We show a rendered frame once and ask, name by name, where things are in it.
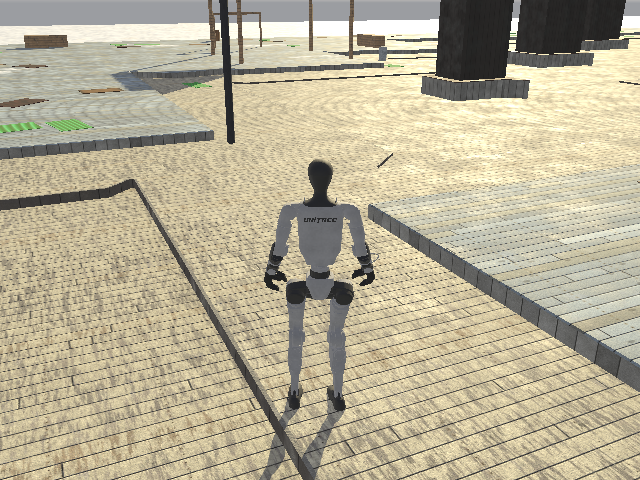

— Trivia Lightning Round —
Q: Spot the robot right forearm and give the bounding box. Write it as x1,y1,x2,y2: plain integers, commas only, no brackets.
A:
357,241,374,273

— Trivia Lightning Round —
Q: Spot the left robot hand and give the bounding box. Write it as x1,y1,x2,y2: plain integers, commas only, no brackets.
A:
264,271,287,291

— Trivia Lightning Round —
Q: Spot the right robot hand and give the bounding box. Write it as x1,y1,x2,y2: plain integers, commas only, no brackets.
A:
352,268,375,286

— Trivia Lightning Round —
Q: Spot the robot right upper arm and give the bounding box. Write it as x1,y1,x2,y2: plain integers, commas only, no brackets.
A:
341,202,368,257

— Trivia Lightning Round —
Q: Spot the robot left forearm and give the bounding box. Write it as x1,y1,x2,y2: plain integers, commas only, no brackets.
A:
266,241,283,275

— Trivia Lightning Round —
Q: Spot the robot left shin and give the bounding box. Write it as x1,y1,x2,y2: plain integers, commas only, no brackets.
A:
288,329,303,395

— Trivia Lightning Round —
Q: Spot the robot left upper arm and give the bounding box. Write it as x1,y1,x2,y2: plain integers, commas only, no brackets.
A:
273,202,300,257

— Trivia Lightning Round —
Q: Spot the robot shin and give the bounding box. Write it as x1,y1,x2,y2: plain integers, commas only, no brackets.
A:
329,330,346,398
288,329,303,395

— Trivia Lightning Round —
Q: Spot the robot right shin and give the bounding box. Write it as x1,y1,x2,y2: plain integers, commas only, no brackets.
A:
329,330,346,398

